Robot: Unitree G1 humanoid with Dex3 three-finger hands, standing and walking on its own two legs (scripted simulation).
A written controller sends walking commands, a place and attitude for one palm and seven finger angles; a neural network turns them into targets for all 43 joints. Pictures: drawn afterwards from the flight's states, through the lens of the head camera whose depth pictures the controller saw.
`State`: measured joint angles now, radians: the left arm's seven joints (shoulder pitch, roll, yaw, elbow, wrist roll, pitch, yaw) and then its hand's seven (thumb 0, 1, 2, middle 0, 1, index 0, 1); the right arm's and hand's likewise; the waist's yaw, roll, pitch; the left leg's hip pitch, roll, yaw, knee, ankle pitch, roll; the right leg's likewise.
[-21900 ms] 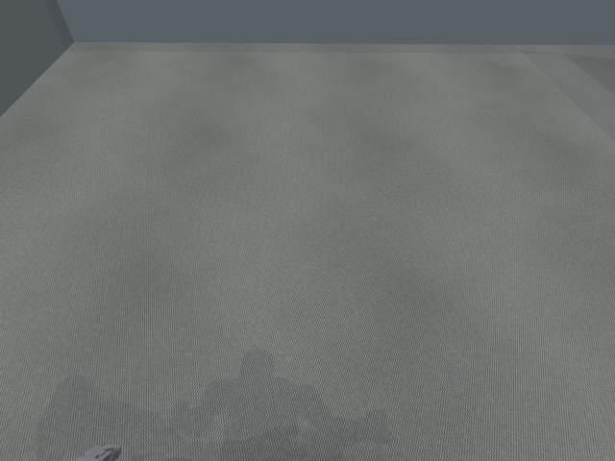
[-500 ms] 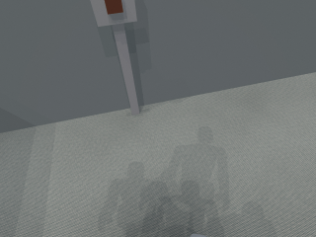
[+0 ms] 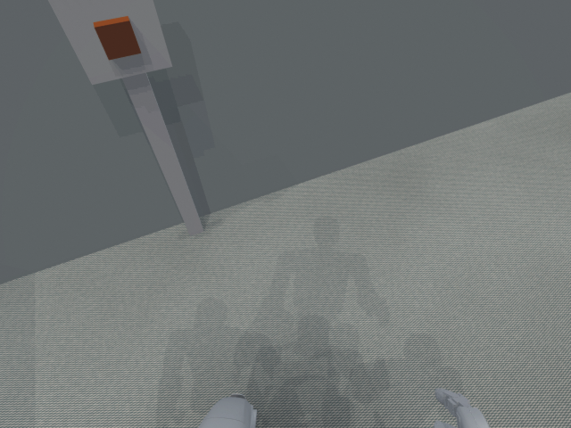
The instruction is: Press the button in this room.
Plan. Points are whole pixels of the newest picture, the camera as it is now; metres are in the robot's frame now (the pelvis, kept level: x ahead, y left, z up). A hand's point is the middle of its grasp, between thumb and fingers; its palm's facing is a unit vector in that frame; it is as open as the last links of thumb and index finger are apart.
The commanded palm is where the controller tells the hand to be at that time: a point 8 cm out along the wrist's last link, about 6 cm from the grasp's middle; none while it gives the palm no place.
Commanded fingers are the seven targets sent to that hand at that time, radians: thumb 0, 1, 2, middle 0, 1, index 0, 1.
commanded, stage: walk to a spot facing it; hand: left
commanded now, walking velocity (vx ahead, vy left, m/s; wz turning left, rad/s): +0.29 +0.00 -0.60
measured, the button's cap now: (118, 37) +0.81 +0.49 +0.08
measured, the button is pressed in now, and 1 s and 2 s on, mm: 0 0 0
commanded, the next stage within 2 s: none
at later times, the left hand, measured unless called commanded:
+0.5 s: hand (226, 277) +0.38 +0.18 -0.16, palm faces -0.37 -0.89 -0.25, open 7.4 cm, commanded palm none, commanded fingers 0.00 0.90 0.90 -0.20 -0.30 -0.20 -0.30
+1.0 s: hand (238, 264) +0.43 +0.17 -0.19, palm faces -0.53 -0.83 -0.21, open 7.4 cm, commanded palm none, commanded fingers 0.00 0.90 0.90 -0.20 -0.30 -0.20 -0.30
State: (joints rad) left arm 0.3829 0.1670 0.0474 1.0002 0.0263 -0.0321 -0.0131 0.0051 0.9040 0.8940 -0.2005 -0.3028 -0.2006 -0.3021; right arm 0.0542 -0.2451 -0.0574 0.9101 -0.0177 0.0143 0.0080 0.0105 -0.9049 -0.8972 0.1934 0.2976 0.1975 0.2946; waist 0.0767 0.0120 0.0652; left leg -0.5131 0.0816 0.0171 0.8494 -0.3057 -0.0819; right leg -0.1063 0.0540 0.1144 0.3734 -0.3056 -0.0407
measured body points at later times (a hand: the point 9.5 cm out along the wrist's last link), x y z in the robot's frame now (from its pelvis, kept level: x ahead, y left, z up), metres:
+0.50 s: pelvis +0.15 +0.04 -0.01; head +0.21 +0.02 +0.43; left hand +0.40 +0.22 -0.14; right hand +0.02 -0.18 -0.16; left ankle +0.09 +0.15 -0.74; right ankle +0.19 -0.10 -0.71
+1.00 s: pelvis +0.24 +0.04 -0.02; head +0.29 +0.03 +0.43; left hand +0.45 +0.21 -0.17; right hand +0.22 -0.24 -0.14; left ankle +0.33 +0.13 -0.75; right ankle +0.19 -0.09 -0.74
